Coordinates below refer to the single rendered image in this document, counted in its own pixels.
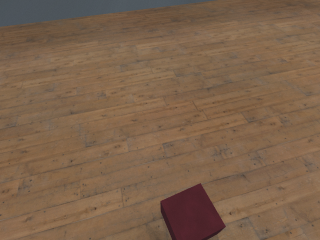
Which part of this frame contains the carton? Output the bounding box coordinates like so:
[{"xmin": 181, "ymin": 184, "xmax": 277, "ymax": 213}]
[{"xmin": 160, "ymin": 183, "xmax": 226, "ymax": 240}]

